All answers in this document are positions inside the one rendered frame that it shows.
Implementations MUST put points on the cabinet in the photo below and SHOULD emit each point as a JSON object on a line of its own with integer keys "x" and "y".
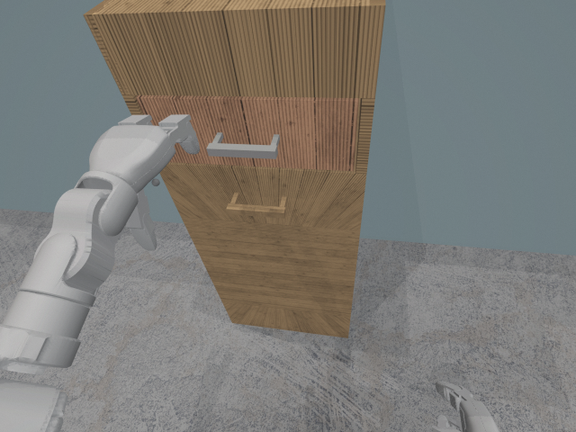
{"x": 296, "y": 273}

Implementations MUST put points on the left robot upper arm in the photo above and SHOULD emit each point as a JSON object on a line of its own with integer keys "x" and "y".
{"x": 31, "y": 407}

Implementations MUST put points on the handle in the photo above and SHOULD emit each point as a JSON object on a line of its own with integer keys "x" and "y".
{"x": 256, "y": 210}
{"x": 218, "y": 149}

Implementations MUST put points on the drawer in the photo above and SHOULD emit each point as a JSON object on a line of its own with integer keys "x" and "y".
{"x": 315, "y": 133}

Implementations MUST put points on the robot left hand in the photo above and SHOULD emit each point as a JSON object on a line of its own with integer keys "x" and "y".
{"x": 137, "y": 151}

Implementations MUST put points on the robot left forearm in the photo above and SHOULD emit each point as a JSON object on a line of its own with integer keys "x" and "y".
{"x": 45, "y": 319}

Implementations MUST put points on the robot right hand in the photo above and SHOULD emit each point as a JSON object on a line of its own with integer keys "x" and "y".
{"x": 474, "y": 415}

